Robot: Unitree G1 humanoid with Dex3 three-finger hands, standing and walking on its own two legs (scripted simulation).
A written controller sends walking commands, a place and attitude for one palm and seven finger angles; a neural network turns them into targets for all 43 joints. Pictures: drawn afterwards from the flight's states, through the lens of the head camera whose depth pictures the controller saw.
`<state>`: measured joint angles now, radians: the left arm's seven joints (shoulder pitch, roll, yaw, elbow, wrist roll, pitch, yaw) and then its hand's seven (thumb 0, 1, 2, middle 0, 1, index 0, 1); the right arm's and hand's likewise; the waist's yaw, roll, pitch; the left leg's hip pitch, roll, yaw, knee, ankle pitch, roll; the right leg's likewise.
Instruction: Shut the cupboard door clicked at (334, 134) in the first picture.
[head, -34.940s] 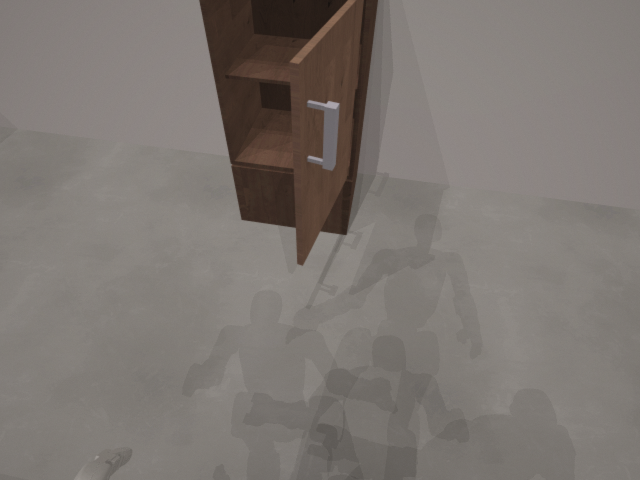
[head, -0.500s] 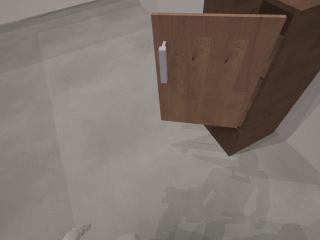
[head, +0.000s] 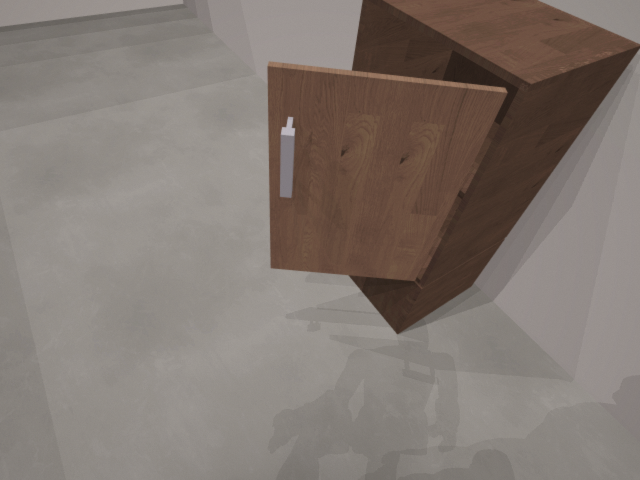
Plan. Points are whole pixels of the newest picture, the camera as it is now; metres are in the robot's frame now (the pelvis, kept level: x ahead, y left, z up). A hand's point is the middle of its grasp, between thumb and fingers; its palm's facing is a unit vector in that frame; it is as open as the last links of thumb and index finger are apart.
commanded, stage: take the last steps up to it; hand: left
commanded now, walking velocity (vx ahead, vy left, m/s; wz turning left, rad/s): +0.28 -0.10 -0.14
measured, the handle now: (288, 158) +0.69 +0.10 -0.02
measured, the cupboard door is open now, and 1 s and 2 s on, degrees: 53 53 53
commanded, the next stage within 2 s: come to a stop and stand still in 0.56 s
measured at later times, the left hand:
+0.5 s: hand out of the picture +0.15 +0.09 -0.17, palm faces +0.00 -0.98 -0.20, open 7.2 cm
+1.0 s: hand (270, 430) +0.22 +0.08 -0.19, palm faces +0.03 -0.98 -0.20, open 7.3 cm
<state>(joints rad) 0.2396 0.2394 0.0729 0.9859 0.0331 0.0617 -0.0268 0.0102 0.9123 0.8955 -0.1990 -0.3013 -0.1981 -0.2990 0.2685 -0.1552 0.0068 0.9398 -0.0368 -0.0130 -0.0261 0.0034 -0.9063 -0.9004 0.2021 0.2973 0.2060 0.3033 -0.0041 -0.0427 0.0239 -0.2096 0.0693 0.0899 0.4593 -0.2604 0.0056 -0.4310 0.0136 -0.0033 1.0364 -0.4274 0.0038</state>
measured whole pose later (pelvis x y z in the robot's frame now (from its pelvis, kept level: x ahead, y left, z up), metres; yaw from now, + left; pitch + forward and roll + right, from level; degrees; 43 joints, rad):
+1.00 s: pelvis +0.21 -0.10 -0.01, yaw +0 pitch +0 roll +0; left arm 0.24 0.17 0.02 1.06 0.03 0.02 0.03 0.01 0.92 0.90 -0.20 -0.30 -0.20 -0.30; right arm 0.15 -0.16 -0.02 1.04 0.00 0.03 -0.02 0.00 -0.93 -0.90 0.20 0.30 0.21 0.30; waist 0.02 -0.02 0.06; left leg -0.28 0.02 0.10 0.51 -0.23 0.02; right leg -0.21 -0.01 -0.02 0.52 -0.31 0.00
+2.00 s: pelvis +0.22 -0.09 -0.01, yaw -2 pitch +0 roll +1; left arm 0.27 0.17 -0.03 1.07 0.02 0.00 0.03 0.01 0.91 0.90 -0.20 -0.30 -0.20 -0.30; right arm 0.22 -0.18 0.01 1.06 -0.01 -0.02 -0.01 0.01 -0.91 -0.90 0.20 0.30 0.20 0.30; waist 0.01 -0.01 0.04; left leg -0.23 0.01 0.13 0.46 -0.24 0.03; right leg -0.19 -0.02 0.03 0.49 -0.31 0.01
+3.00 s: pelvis +0.16 -0.13 -0.12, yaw +1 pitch +14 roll -2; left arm 0.36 0.22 0.20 0.04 -0.36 -0.59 -0.41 0.02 0.91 0.90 -0.57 -0.71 -0.57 -0.71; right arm 0.13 -0.25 -0.02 0.59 0.03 -0.28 -0.07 0.01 -0.91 -0.90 0.20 0.30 0.20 0.30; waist 0.07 0.03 -0.12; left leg -1.01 0.03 -0.09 1.27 -0.50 -0.04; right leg -0.91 0.02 -0.11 1.26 -0.60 -0.06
